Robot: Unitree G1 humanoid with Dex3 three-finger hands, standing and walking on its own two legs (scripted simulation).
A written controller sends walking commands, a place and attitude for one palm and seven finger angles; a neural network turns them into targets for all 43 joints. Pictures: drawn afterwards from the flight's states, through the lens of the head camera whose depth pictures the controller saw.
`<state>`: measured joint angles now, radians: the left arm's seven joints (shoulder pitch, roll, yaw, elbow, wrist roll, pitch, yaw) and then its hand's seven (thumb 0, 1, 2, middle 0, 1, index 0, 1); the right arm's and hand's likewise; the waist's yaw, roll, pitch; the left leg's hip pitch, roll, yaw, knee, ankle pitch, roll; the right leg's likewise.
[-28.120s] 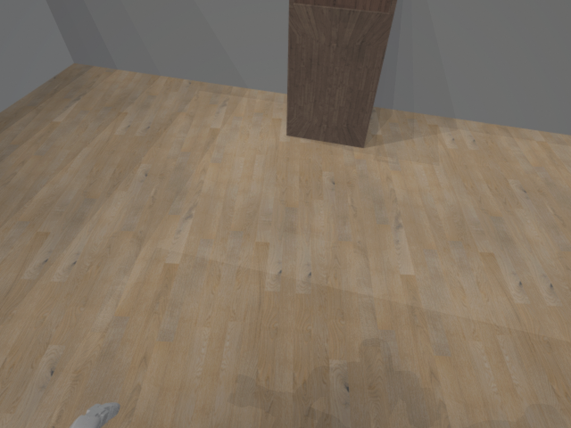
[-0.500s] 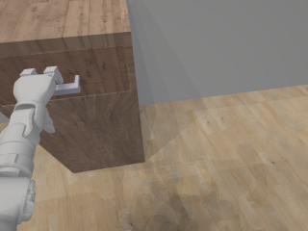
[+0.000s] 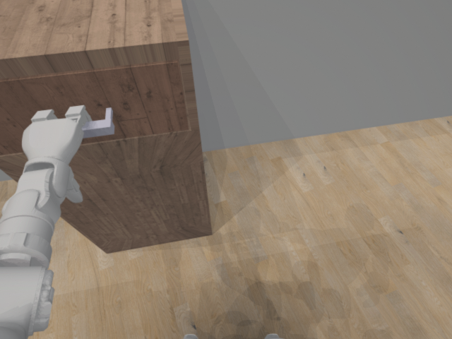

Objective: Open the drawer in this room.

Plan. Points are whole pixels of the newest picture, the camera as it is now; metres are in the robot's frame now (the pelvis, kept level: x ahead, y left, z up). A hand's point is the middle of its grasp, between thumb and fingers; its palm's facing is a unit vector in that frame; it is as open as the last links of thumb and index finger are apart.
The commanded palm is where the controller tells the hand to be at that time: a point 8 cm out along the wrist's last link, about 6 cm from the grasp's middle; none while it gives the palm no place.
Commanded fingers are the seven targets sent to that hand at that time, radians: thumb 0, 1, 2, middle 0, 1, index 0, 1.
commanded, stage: lower the fingers behind the handle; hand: left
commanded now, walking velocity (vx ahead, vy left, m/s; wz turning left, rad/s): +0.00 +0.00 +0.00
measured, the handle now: (76, 123) +0.49 +0.30 +0.07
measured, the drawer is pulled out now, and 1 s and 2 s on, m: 0.00 0.00 0.11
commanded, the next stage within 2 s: close the thumb around the handle in 0.04 s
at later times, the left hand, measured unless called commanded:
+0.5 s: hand (70, 155) +0.43 +0.30 +0.05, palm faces -0.01 -0.02 -1.00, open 10.2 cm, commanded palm +0.41 +0.30 +0.10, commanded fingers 0.00 0.56 0.76 -0.38 -1.31 -0.38 -1.31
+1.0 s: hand (70, 155) +0.43 +0.30 +0.05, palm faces -0.03 -0.01 -1.00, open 5.8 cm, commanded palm +0.40 +0.29 +0.10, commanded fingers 0.00 0.90 0.90 -0.40 -1.35 -0.40 -1.35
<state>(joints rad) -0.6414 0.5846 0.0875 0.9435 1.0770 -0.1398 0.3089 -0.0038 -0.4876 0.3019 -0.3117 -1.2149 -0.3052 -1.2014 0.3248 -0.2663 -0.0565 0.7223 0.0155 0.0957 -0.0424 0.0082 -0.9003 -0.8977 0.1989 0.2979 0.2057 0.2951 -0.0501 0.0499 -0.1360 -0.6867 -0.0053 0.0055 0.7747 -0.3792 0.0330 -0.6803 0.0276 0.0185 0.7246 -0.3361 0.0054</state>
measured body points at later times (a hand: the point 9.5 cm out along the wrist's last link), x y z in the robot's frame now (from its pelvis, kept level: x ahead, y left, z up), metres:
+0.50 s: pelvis +0.00 +0.00 +0.00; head +0.08 +0.00 +0.45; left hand +0.43 +0.30 +0.10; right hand +0.06 -0.27 -0.13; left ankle -0.01 +0.10 -0.71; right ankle +0.00 -0.13 -0.71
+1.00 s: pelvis +0.00 +0.00 +0.00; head +0.08 -0.01 +0.45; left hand +0.43 +0.30 +0.10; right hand +0.06 -0.28 -0.13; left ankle -0.01 +0.10 -0.71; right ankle +0.00 -0.13 -0.71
